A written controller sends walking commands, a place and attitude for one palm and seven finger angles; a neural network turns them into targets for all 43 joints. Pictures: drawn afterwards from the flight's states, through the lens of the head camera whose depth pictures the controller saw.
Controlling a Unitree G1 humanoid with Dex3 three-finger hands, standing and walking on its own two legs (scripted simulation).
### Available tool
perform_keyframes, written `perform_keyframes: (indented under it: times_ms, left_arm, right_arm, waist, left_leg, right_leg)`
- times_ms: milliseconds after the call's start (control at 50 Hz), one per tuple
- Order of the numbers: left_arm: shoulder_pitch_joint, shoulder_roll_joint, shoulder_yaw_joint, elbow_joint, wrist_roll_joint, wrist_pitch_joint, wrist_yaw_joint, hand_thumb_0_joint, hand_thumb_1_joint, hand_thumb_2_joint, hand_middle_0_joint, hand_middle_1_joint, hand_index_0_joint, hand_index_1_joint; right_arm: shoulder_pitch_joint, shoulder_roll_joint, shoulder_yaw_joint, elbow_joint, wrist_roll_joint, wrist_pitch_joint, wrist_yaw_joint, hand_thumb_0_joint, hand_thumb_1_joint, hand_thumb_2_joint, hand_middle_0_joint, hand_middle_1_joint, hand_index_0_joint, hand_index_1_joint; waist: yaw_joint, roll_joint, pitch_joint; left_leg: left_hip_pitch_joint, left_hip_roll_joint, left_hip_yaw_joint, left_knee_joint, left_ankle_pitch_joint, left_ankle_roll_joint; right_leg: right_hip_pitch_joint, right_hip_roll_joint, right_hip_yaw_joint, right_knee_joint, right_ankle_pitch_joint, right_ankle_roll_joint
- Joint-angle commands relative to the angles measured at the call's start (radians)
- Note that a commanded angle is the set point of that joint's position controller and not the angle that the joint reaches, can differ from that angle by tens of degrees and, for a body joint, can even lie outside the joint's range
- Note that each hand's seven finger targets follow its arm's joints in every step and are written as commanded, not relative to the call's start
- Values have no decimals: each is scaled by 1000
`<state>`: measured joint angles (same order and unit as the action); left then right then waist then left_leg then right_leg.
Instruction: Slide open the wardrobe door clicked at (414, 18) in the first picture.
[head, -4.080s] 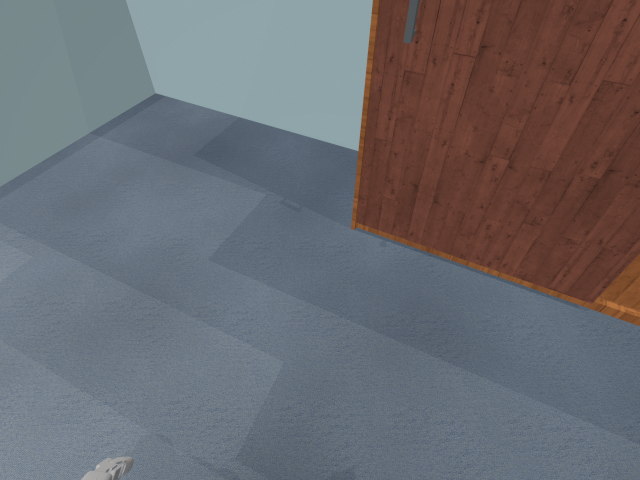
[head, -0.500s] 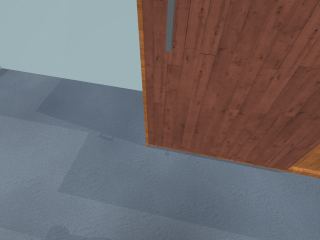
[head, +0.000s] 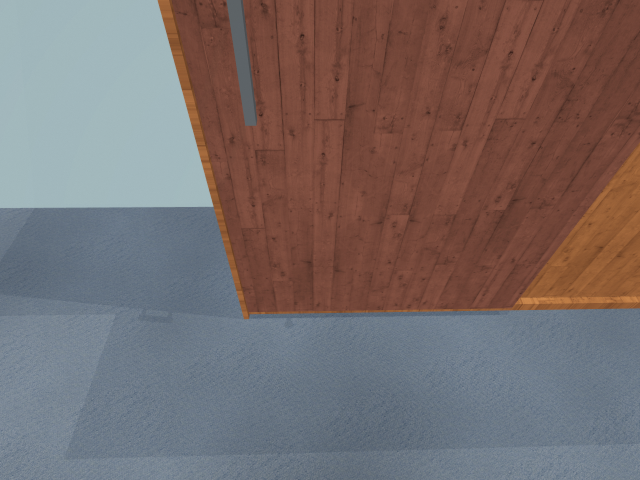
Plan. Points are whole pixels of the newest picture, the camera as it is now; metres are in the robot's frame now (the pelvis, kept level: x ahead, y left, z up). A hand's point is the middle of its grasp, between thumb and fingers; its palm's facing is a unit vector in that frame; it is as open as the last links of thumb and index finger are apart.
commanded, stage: take the last steps up to it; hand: left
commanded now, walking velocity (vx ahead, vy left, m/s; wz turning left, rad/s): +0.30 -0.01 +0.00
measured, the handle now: (244, 57) +0.72 +0.13 +0.18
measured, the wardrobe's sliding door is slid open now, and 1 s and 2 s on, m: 0.00 0.00 0.00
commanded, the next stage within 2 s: come to a stop and stand still in 0.62 s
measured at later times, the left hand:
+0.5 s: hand out of the picture +0.06 +0.18 -0.20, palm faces +0.12 -0.98 -0.13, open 7.4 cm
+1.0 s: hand (216, 368) +0.33 +0.18 -0.17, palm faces +0.03 -0.97 -0.23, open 7.3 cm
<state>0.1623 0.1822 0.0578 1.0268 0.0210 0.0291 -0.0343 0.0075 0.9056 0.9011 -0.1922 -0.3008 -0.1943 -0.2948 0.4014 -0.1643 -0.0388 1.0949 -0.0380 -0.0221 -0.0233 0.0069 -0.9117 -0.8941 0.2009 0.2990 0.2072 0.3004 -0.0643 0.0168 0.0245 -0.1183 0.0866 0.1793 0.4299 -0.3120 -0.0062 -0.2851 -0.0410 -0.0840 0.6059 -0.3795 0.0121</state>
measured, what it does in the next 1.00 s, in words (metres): walks ahead: right foot, then left foot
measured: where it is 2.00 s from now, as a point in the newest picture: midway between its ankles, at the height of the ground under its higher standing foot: outside the picture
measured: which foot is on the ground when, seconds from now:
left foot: down 0.00-0.04, up 0.06-0.42, down 0.44-0.96, up 0.98-1.00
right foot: up 0.00-0.02, down 0.04-0.46, up 0.48-0.84, down 0.86-1.00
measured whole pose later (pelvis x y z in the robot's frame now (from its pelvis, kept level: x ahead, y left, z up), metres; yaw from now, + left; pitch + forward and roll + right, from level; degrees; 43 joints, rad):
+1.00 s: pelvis +0.26 +0.00 -0.01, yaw +1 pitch +0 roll +1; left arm 0.17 0.14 0.03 1.05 0.01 -0.01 0.03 0.00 0.93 0.90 -0.20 -0.30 -0.20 -0.30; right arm 0.31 -0.13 -0.04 1.12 -0.01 0.02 -0.02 0.01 -0.92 -0.89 0.20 0.30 0.20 0.30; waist -0.04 0.04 0.04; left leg -0.20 0.06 0.14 0.56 -0.37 -0.03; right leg -0.31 -0.06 -0.11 0.54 -0.22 -0.02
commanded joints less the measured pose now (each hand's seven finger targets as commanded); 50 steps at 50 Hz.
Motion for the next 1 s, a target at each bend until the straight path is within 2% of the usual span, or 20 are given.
perform_keyframes:
  times_ms: [0,20,40,80,160,340,400,420,440,460,520,580,680,720,800,840,860,880,900,980]
  left_arm:
    - [194,128,24,17,6,-60,24,0,900,900,-200,-300,-200,-300]
    - [304,224,45,47,4,-63,36,0,900,900,-200,-300,-200,-300]
    - [327,223,42,52,-7,-57,45,0,900,900,-200,-300,-200,-300]
    - [224,161,33,39,-6,-66,49,0,900,900,-200,-300,-200,-300]
    - [171,68,10,21,3,-91,55,0,900,900,-200,-300,-200,-300]
    - [221,129,7,68,7,-103,55,0,900,900,-200,-300,-200,-300]
    - [224,115,5,74,-1,-94,53,0,900,900,-200,-300,-200,-300]
    - [272,69,2,66,-10,-89,49,0,900,900,-200,-300,-200,-300]
    - [286,37,-9,42,-15,-87,45,0,900,900,-200,-300,-200,-300]
    - [252,61,-4,34,-6,-82,50,0,900,900,-200,-300,-200,-300]
    - [170,31,-1,43,5,-73,34,0,900,900,-200,-300,-200,-300]
    - [245,-15,-5,62,6,-48,36,0,900,900,-200,-300,-200,-300]
    - [174,-19,-4,17,8,-28,35,0,900,900,-200,-300,-200,-300]
    - [130,-23,-8,-3,8,-33,38,0,900,900,-200,-300,-200,-300]
    - [202,9,-15,31,5,-48,58,0,900,900,-200,-300,-200,-300]
    - [181,111,-12,33,5,-65,70,0,900,900,-200,-300,-200,-300]
    - [146,143,-8,16,-1,-58,70,0,900,900,-200,-300,-200,-300]
    - [119,144,-9,8,-3,-48,72,0,900,900,-200,-300,-200,-300]
    - [101,148,2,8,-2,-49,76,0,900,900,-200,-300,-200,-300]
    - [107,148,18,-3,1,-32,87,0,900,900,-200,-300,-200,-300]
  right_arm:
    - [-8,-94,-19,-34,23,-20,8,0,-900,-900,200,300,200,300]
    - [-86,-46,-2,-84,24,-22,11,0,-900,-900,200,300,200,300]
    - [-150,-99,-15,-106,13,-13,12,0,-900,-900,200,300,200,300]
    - [-145,-86,-26,-80,10,-4,22,0,-900,-900,200,300,200,300]
    - [-74,-33,-27,-47,6,7,32,0,-900,-900,200,300,200,300]
    - [-207,-43,-22,-118,21,-16,55,0,-900,-900,200,300,200,300]
    - [7,-114,-38,-50,10,-34,37,0,-900,-900,200,300,200,300]
    - [123,-213,-59,-25,-3,-43,23,0,-900,-900,200,300,200,300]
    - [174,-280,-66,-16,9,-35,14,0,-900,-900,200,300,200,300]
    - [111,-261,-58,-27,14,-25,11,0,-900,-900,200,300,200,300]
    - [-64,-129,-23,-69,15,-40,4,0,-900,-900,200,300,200,300]
    - [-96,-96,-11,-65,20,-51,-1,0,-900,-900,200,300,200,300]
    - [-98,-107,-23,-65,14,-37,1,0,-900,-900,200,300,200,300]
    - [-96,-105,-21,-56,11,-31,-1,0,-900,-900,200,300,200,300]
    - [-104,-78,-11,-31,21,-17,-6,0,-900,-900,200,300,200,300]
    - [-51,-15,2,-24,36,-9,3,0,-900,-900,200,300,200,300]
    - [-17,-15,0,-14,38,5,5,0,-900,-900,200,300,200,300]
    - [-17,-4,-2,-4,36,16,6,0,-900,-900,200,300,200,300]
    - [-6,-7,-3,6,33,29,3,0,-900,-900,200,300,200,300]
    - [-37,-33,-22,-22,28,53,-4,0,-900,-900,200,300,200,300]
  waist:
    - [132,-99,-67]
    - [181,-327,-35]
    - [191,-222,13]
    - [138,-228,111]
    - [59,-103,132]
    - [69,-153,106]
    - [-28,0,-24]
    - [-56,210,-129]
    - [-49,376,-186]
    - [-36,255,-141]
    - [24,74,47]
    - [73,83,14]
    - [69,88,50]
    - [62,83,57]
    - [108,9,-2]
    - [66,-182,-42]
    - [52,-164,-32]
    - [47,-100,-13]
    - [45,-203,-31]
    - [89,-208,-42]
  left_leg:
    - [-312,87,-61,181,-1,25]
    - [-546,-16,8,428,-281,-15]
    - [-586,12,-104,557,-289,-3]
    - [-585,50,-131,646,-139,2]
    - [-485,66,-105,584,5,-30]
    - [-325,25,-59,247,90,-7]
    - [37,-21,-40,82,179,10]
    - [226,191,-303,15,239,77]
    - [286,371,-555,-118,282,166]
    - [191,386,-541,-165,127,196]
    - [-82,282,-350,-218,131,138]
    - [-141,219,-201,-232,226,122]
    - [-166,215,-183,-267,87,157]
    - [-155,216,-186,-227,174,167]
    - [-135,122,-105,-27,314,77]
    - [-195,23,-59,31,12,-7]
    - [-159,-1,-62,31,-53,-16]
    - [-120,-5,-68,34,-12,-16]
    - [-125,-2,-58,64,3,-23]
    - [-229,-25,-88,316,-186,-31]
  right_leg:
    - [438,-139,144,-284,75,-84]
    - [503,-350,453,-381,27,-182]
    - [396,-390,490,-431,-70,-223]
    - [241,-324,414,-478,-194,-191]
    - [126,-248,164,-452,139,-158]
    - [155,-235,99,-358,356,-138]
    - [88,-140,12,-12,458,-83]
    - [-72,-34,-58,251,202,-31]
    - [-211,51,-36,522,-224,-13]
    - [-234,1,45,622,-229,-35]
    - [-252,-86,71,625,-11,-19]
    - [-159,-82,47,515,49,-2]
    - [-144,-86,24,275,79,10]
    - [-102,-74,15,147,72,14]
    - [110,-42,10,-186,309,22]
    - [175,-239,223,-223,647,-53]
    - [124,-289,216,-225,645,-97]
    - [73,-281,194,-215,619,-105]
    - [93,-250,194,-208,632,-110]
    - [155,-320,219,-225,844,-186]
